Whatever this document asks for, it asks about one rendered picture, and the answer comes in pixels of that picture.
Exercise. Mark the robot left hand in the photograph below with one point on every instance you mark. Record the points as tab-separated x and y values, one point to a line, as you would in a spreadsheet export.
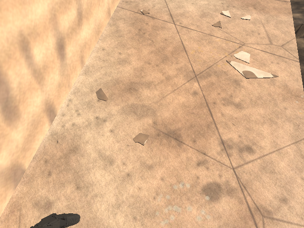
58	221

